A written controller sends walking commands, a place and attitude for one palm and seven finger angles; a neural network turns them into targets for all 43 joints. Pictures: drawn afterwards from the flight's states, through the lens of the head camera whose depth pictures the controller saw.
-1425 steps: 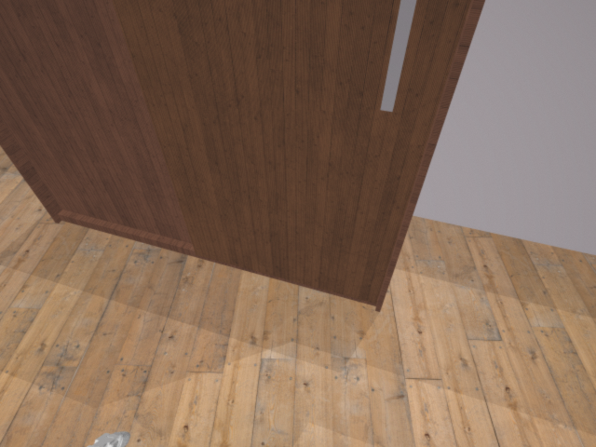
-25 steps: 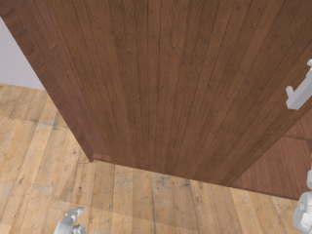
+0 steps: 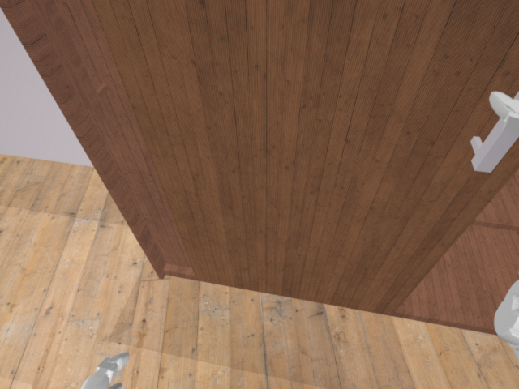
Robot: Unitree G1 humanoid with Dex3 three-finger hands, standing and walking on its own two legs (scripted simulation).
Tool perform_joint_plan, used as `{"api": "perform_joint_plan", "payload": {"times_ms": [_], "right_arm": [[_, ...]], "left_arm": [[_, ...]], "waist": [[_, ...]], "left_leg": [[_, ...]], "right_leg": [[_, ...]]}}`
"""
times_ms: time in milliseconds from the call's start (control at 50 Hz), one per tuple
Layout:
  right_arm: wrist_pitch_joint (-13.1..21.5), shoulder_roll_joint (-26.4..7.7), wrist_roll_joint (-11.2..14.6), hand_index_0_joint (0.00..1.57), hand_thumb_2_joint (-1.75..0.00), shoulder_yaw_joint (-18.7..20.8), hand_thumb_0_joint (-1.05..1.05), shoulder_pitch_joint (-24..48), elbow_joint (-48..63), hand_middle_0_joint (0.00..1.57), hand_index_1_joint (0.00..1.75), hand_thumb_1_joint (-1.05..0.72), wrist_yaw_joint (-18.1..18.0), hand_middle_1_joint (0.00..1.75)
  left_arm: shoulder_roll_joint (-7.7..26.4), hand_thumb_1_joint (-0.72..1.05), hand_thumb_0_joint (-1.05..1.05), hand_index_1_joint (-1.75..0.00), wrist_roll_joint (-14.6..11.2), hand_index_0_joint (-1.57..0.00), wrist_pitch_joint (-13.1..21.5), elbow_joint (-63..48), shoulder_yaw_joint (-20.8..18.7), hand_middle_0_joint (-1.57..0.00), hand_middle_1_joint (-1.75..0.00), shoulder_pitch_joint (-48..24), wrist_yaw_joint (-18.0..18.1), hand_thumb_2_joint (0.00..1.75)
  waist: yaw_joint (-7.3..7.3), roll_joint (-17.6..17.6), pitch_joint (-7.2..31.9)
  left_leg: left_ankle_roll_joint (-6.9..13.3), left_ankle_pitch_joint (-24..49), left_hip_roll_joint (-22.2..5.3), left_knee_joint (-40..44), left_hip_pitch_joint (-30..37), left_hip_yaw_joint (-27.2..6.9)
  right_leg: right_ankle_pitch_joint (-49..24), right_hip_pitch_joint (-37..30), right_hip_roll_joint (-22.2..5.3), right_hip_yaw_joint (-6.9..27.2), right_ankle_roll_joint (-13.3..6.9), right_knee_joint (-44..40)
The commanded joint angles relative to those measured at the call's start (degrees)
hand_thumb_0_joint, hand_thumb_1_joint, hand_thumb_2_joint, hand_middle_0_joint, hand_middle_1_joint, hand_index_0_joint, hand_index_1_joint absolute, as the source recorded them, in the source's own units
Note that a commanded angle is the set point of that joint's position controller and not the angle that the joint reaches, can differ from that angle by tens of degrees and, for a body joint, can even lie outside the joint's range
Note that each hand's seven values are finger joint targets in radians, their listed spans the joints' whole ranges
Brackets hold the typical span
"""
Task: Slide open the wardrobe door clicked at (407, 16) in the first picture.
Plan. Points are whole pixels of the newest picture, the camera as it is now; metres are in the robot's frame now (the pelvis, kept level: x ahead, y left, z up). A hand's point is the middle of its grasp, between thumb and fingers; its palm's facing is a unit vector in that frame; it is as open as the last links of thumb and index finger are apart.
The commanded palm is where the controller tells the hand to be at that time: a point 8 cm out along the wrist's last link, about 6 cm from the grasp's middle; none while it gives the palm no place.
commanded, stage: loosen the grip on the handle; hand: right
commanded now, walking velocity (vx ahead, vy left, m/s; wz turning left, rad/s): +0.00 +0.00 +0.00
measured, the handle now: out of the picture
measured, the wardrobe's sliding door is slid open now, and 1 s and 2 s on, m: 0.58 0.58 0.58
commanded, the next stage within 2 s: slip the hand off the handle in 0.36 s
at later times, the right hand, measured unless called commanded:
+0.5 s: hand (517, 109) +0.46 -0.31 +0.22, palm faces +0.44 +0.89 -0.16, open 14.6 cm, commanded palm +0.42 -0.35 +0.22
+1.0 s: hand out of the picture +0.43 -0.38 +0.22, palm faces +0.49 +0.85 -0.17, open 14.7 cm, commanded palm +0.40 -0.42 +0.22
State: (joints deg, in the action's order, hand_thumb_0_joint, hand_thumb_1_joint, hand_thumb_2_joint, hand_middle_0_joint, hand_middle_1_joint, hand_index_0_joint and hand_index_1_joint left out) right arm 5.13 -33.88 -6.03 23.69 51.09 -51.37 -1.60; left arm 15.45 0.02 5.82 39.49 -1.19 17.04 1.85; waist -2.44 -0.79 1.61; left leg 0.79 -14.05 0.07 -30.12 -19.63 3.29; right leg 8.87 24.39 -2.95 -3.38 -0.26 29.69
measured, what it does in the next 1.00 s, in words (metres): stands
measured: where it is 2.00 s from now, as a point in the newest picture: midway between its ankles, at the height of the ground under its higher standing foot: outside the picture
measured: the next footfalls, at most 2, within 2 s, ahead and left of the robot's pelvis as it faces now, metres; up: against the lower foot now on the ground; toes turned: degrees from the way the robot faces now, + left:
none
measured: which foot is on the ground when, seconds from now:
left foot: down 0.00-1.00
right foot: down 0.00-1.00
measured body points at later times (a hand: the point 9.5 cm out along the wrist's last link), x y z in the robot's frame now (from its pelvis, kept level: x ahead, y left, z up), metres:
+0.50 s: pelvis +0.03 -0.01 +0.00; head +0.05 -0.02 +0.45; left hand +0.09 +0.25 -0.11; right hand +0.43 -0.35 +0.23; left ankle +0.01 +0.11 -0.73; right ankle +0.07 -0.12 -0.73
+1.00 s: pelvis +0.05 +0.00 +0.00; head +0.08 -0.01 +0.45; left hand +0.13 +0.28 -0.11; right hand +0.40 -0.42 +0.23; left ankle +0.01 +0.11 -0.73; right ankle +0.07 -0.12 -0.73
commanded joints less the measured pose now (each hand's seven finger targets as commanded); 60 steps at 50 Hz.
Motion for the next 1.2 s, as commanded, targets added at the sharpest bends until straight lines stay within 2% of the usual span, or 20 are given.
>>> {"api": "perform_joint_plan", "payload": {"times_ms": [0,100,140,160,180,240,260,300,400,420,440,580,660,720,780,940,980,1020,1100,1180], "right_arm": [[6.7,-13.8,1.3,0.42,-0.2,-1.6,0.0,28.8,11.4,0.42,1.37,0.55,-1.2,1.37],[7.9,-12.8,2.0,0.36,-0.2,-4.5,0.0,32.5,11.1,0.36,1.28,0.55,-1.2,1.28],[7.9,-12.1,2.2,0.33,-0.2,-4.7,0.0,32.9,10.9,0.33,1.25,0.55,-1.9,1.25],[8.1,-24.8,1.7,0.32,-0.2,6.4,0.0,27.2,9.9,0.32,1.23,0.55,-2.4,1.23],[8.2,-24.9,2.0,0.3,-0.2,5.7,0.0,26.1,11.3,0.3,1.22,0.55,-2.6,1.22],[7.9,-14.8,1.9,0.26,-0.2,-2.1,0.0,27.4,14.1,0.26,1.17,0.55,-2.6,1.17],[7.7,-14.1,2.3,0.25,-0.2,-2.5,0.0,26.3,15.7,0.25,1.15,0.55,-2.5,1.15],[7.6,-16.0,3.2,0.25,-0.2,0.0,0.0,23.4,20.0,0.25,1.15,0.55,-2.3,1.15],[5.4,-12.2,6.6,0.25,-0.2,-0.2,0.0,19.0,26.3,0.25,1.15,0.55,-1.4,1.15],[4.8,-12.7,6.6,0.25,-0.2,0.2,0.0,18.6,28.3,0.25,1.15,0.55,-1.5,1.15],[3.6,-20.5,5.3,0.25,-0.2,6.8,0.0,15.5,18.4,0.25,1.15,0.55,-1.8,1.15],[0.8,-23.2,5.8,0.25,-0.2,9.8,0.0,9.4,20.9,0.25,1.15,0.55,0.8,1.15],[0.1,-23.8,7.2,0.25,-0.2,10.7,0.0,9.1,21.5,0.25,1.15,0.55,3.2,1.15],[1.5,-26.5,6.1,0.25,-0.2,12.1,0.0,7.9,23.9,0.25,1.15,0.55,4.2,1.15],[3.7,-24.3,5.8,0.25,-0.2,8.5,0.0,11.2,26.6,0.25,1.15,0.55,5.8,1.15],[4.1,-29.0,9.4,0.25,-0.2,11.3,0.0,11.3,18.1,0.25,1.15,0.55,12.7,1.15],[3.8,-33.2,9.2,0.25,-0.2,14.2,0.0,11.0,15.5,0.25,1.15,0.55,13.3,1.15],[4.1,-33.7,8.1,0.25,-0.2,13.1,0.0,12.6,15.2,0.25,1.15,0.55,13.9,1.15],[6.4,-30.6,8.6,0.25,-0.2,12.8,0.0,4.5,21.2,0.25,1.15,0.55,13.3,1.15],[6.3,-29.2,13.4,0.25,-0.2,17.0,0.0,-4.4,22.2,0.25,1.15,0.55,13.7,1.15]], "left_arm": [[9.8,0.9,0.0,-0.3,-1.2,-0.2,2.0,-4.9,-2.5,-0.2,-0.3,0.6,2.2,0.9],[9.5,0.9,0.0,-0.3,-1.5,-0.2,3.7,-3.6,-1.6,-0.2,-0.3,1.4,3.2,0.9],[9.4,0.9,0.0,-0.3,-1.2,-0.2,4.3,-3.0,-1.6,-0.2,-0.3,1.8,3.2,0.9],[10.6,0.9,0.0,-0.3,-1.0,-0.2,3.9,-2.7,-2.0,-0.2,-0.3,2.4,3.5,0.9],[10.7,0.9,0.0,-0.3,-0.8,-0.2,3.4,-3.6,-1.2,-0.2,-0.3,1.7,3.8,0.9],[9.1,0.9,0.0,-0.3,-0.9,-0.2,4.4,-3.8,-1.3,-0.2,-0.3,1.4,3.3,0.9],[9.4,0.9,0.0,-0.3,-0.9,-0.2,4.6,-4.0,-1.4,-0.2,-0.3,1.4,3.3,0.9],[9.7,0.9,0.0,-0.3,-1.0,-0.2,4.5,-4.5,-1.6,-0.2,-0.3,1.8,3.7,0.9],[8.8,0.9,0.0,-0.3,-1.3,-0.2,4.5,-4.1,-1.4,-0.2,-0.3,1.7,4.0,0.9],[8.8,0.9,0.0,-0.3,-1.3,-0.2,4.6,-4.2,-1.5,-0.2,-0.3,1.5,4.0,0.9],[9.7,0.9,0.0,-0.3,-1.1,-0.2,3.8,-2.2,-1.5,-0.2,-0.3,3.5,4.5,0.9],[8.9,0.9,0.0,-0.3,-1.2,-0.2,1.2,-5.5,-1.4,-0.2,-0.3,2.9,4.5,0.9],[8.9,0.9,0.0,-0.3,-1.6,-0.2,0.2,-6.7,-1.5,-0.2,-0.3,2.5,4.6,0.9],[8.9,0.9,0.0,-0.3,-1.6,-0.2,-0.4,-7.5,-1.6,-0.2,-0.3,3.1,4.6,0.9],[8.7,0.9,0.0,-0.3,-1.6,-0.2,-0.9,-7.3,-1.7,-0.2,-0.3,3.4,4.7,0.9],[9.4,0.9,0.0,-0.3,-2.4,-0.2,-1.4,-5.4,-1.3,-0.2,-0.3,4.5,6.2,0.9],[9.9,0.9,0.0,-0.3,-2.4,-0.2,-1.5,-5.1,-1.3,-0.2,-0.3,5.1,6.5,0.9],[9.8,0.9,0.0,-0.3,-2.3,-0.2,-1.7,-5.8,-1.1,-0.2,-0.3,5.4,6.3,0.9],[9.4,0.9,0.0,-0.3,-1.8,-0.2,-1.7,-7.8,-1.5,-0.2,-0.3,5.3,5.6,0.9],[9.8,0.9,0.0,-0.3,-2.4,-0.2,-1.9,-8.6,-1.6,-0.2,-0.3,3.9,5.7,0.9]], "waist": [[-2.37,2.1,12.3],[-2.38,7.1,14.0],[-2.29,6.3,14.2],[1.01,5.8,16.6],[1.27,7.0,17.4],[-0.83,5.9,14.9],[-0.66,7.7,15.2],[-0.15,6.4,17.6],[0.23,6.9,16.4],[0.55,7.4,16.7],[0.38,4.5,12.4],[2.4,4.4,17.1],[1.99,3.6,17.2],[1.95,4.1,19.0],[0.1,7.9,18.3],[-0.38,8.3,16.1],[0.22,8.4,15.5],[0.18,9.4,16.4],[2.05,11.1,20.5],[3.42,4.7,18.4]], "left_leg": [[0.7,-7.9,-0.3,7.3,-5.7,-3.0],[0.8,-9.6,0.1,5.5,-8.1,-3.0],[0.9,-9.6,0.2,4.7,-8.4,-2.3],[1.2,-10.1,0.0,4.7,-4.9,-2.9],[1.2,-8.8,-0.1,4.6,-3.3,-2.9],[0.9,-8.7,0.4,4.3,-6.0,-2.1],[1.0,-7.9,0.3,4.2,-6.1,-2.1],[1.1,-5.0,0.3,4.5,-3.7,-2.4],[1.2,3.0,0.8,4.4,-2.2,-1.8],[1.2,4.0,0.7,4.1,-1.8,-1.6],[1.0,3.7,0.7,4.4,-2.6,-1.8],[0.8,13.2,0.2,2.8,2.9,-1.8],[0.3,14.9,0.3,2.6,2.6,-1.9],[0.3,17.6,0.6,1.6,3.2,-2.2],[0.4,16.4,0.8,1.7,0.3,-2.4],[0.1,13.1,1.0,3.0,-1.3,-2.6],[0.3,12.6,0.9,3.2,-1.2,-2.6],[0.4,11.9,1.0,2.8,-1.8,-2.6],[1.0,11.6,1.9,1.7,-1.5,-1.9],[0.5,11.5,1.9,2.2,0.8,-1.6]], "right_leg": [[14.0,-10.9,1.4,3.5,-2.0,-4.4],[18.4,-11.8,1.8,5.1,-1.4,-4.3],[19.4,-11.7,1.7,6.1,-1.2,-4.4],[18.7,-10.3,1.5,6.0,-1.2,-4.5],[17.0,-9.6,1.8,5.7,-1.4,-4.6],[18.6,-11.4,1.2,6.3,-1.6,-4.7],[18.3,-12.2,1.2,6.4,-1.5,-4.6],[13.3,-13.8,0.9,6.4,-1.9,-4.3],[0.3,-17.3,0.7,5.7,-1.8,-2.6],[-1.4,-17.9,0.7,5.8,-1.7,-2.4],[-1.0,-13.9,0.9,5.3,-1.8,-2.1],[-10.5,-12.8,1.8,3.0,-1.9,0.3],[-11.1,-12.6,2.1,2.6,-1.8,0.9],[-14.0,-13.3,2.2,2.3,-2.2,1.8],[-13.9,-15.2,2.1,2.3,-2.3,2.8],[-9.2,-12.9,2.7,3.1,-2.4,2.8],[-8.5,-11.3,2.6,3.0,-2.5,2.9],[-8.7,-11.3,2.7,3.3,-2.5,2.8],[-12.1,-15.1,2.4,4.2,-2.4,3.2],[-9.9,-12.3,2.3,4.0,-2.5,2.4]]}}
